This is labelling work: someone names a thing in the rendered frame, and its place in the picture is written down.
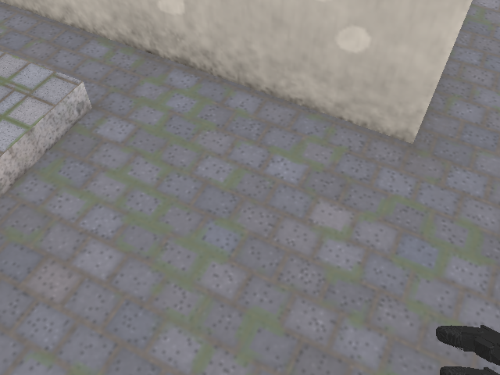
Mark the robot right hand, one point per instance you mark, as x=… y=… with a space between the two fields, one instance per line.
x=484 y=341

